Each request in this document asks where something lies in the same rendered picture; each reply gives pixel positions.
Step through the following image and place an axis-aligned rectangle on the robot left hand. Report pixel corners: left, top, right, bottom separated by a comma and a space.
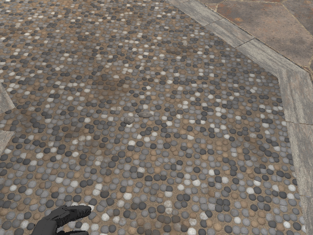
31, 205, 92, 235

